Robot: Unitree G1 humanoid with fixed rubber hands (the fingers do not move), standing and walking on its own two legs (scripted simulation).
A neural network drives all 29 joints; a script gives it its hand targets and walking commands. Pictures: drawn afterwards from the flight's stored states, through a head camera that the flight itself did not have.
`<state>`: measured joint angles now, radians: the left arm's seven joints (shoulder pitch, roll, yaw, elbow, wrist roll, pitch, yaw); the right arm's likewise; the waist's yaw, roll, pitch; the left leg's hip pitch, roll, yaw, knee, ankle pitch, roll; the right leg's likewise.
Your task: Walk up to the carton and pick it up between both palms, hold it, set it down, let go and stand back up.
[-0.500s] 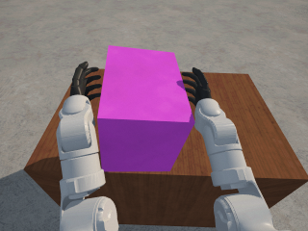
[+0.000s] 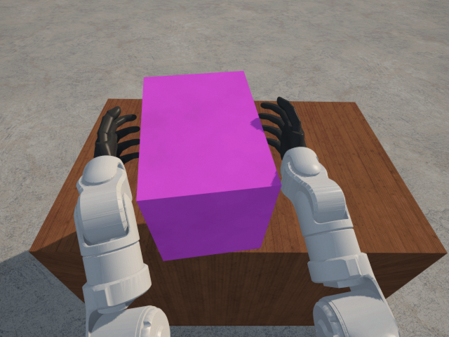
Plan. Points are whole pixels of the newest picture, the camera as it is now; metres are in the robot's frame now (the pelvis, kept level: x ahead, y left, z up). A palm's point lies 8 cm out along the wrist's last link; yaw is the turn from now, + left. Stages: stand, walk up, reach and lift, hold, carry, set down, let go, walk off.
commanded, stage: reach and lift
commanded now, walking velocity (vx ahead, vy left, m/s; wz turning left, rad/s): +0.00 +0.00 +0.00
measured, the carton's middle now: (203, 165) +0.41 +0.00 +0.10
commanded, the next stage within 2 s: hold in 0.30 s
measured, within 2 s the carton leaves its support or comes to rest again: neither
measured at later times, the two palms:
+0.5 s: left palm (108, 162) +0.34 +0.14 +0.19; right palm (292, 149) +0.35 -0.14 +0.19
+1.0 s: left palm (109, 160) +0.34 +0.14 +0.20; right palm (294, 150) +0.35 -0.14 +0.19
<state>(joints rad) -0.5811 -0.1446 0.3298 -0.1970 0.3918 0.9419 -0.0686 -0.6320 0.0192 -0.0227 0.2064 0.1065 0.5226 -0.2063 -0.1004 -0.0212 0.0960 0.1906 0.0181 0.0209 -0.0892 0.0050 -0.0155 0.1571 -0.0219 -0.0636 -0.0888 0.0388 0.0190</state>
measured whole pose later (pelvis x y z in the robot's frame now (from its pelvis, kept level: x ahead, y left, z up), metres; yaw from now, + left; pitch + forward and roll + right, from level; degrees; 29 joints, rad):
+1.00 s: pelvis -0.01 +0.00 +0.00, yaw +0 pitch -9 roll +0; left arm -0.59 -0.14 0.33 -0.24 0.39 0.98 -0.08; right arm -0.62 0.02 -0.01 0.15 0.12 0.55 -0.24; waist -0.10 -0.02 0.14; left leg 0.24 0.02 0.03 -0.09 0.00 -0.01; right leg 0.21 -0.02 -0.05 -0.09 0.04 0.02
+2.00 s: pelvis -0.01 +0.00 +0.00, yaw -1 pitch -9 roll +0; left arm -0.59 -0.14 0.34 -0.20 0.39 0.96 -0.07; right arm -0.63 0.03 -0.02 0.18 0.10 0.53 -0.24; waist -0.10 -0.01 0.14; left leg 0.23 0.01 0.03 -0.09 0.01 -0.01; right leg 0.19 -0.02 -0.05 -0.09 0.04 0.02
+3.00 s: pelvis -0.01 +0.00 +0.00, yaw -1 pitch -8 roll +0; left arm -0.59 -0.15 0.33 -0.20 0.38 0.95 -0.07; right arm -0.62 0.03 -0.02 0.18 0.11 0.52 -0.24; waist -0.10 -0.01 0.14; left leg 0.23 0.01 0.04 -0.09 0.01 -0.01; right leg 0.19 -0.02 -0.04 -0.09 0.05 0.02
